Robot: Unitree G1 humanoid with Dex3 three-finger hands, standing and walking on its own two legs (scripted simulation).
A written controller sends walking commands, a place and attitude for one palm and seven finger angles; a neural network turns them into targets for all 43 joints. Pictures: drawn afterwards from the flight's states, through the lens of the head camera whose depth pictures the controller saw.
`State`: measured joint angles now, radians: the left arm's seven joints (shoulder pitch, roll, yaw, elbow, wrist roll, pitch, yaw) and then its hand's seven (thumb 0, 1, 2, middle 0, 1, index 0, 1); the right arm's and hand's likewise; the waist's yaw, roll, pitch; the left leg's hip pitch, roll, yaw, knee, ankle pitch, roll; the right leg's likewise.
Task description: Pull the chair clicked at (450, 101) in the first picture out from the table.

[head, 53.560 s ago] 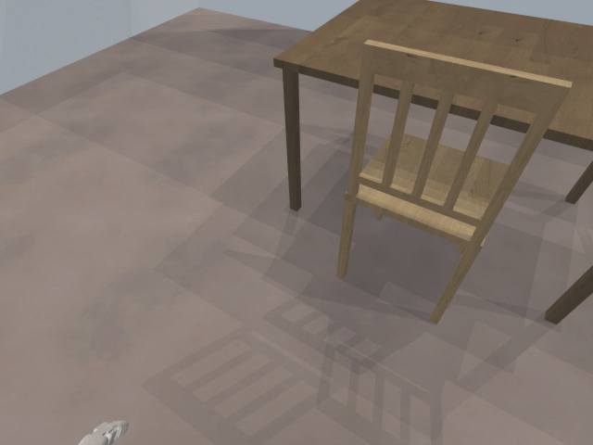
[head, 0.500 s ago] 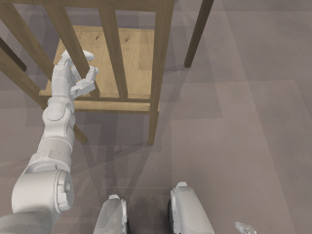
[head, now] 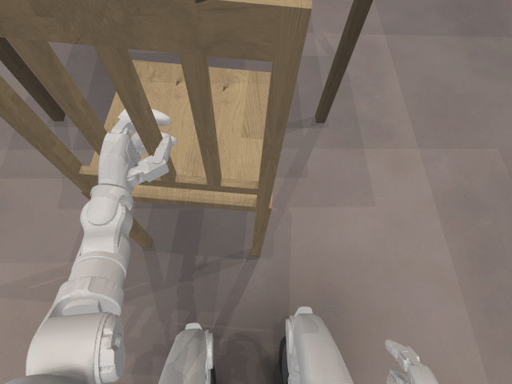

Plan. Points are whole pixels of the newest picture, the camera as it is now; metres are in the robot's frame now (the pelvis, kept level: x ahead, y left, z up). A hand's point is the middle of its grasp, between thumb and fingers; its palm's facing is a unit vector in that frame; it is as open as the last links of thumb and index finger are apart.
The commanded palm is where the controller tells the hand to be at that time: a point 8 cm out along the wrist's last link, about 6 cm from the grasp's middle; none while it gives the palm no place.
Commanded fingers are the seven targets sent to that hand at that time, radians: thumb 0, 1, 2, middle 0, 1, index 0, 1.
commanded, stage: step backward, pulling the chair out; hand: left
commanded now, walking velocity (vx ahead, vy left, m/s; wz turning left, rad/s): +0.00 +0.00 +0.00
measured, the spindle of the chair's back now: (147, 128) +0.48 +0.15 +0.05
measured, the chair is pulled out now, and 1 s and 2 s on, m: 0.35 0.46 0.49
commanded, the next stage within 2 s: none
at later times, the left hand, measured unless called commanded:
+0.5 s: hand (173, 170) +0.42 +0.11 +0.04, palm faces -0.07 -0.99 -0.11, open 5.4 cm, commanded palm +0.40 +0.16 +0.04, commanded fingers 0.00 0.90 0.90 -0.50 -1.45 -0.50 -1.45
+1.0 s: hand (191, 217) +0.35 +0.08 +0.04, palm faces -0.05 -0.98 -0.17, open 5.5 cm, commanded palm +0.34 +0.13 +0.05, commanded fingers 0.00 0.90 0.90 -0.50 -1.45 -0.50 -1.45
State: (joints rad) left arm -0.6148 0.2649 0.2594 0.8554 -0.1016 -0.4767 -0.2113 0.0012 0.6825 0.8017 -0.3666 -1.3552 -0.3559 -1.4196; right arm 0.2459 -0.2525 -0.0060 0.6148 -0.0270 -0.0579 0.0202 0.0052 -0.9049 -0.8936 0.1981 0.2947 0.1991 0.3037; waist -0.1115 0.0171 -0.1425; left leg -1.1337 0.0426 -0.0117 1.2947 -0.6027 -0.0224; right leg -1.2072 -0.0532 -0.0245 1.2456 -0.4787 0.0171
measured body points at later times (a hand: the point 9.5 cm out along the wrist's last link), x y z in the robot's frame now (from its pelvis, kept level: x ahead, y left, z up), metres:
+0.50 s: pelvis +0.00 +0.02 +0.09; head +0.11 +0.03 +0.53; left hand +0.42 +0.16 +0.05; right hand +0.03 -0.27 -0.02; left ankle +0.00 +0.13 -0.62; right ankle +0.05 -0.13 -0.62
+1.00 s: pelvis -0.05 +0.00 +0.09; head +0.04 -0.03 +0.53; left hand +0.34 +0.13 +0.05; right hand -0.01 -0.28 -0.05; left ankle +0.00 +0.13 -0.62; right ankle +0.05 -0.13 -0.62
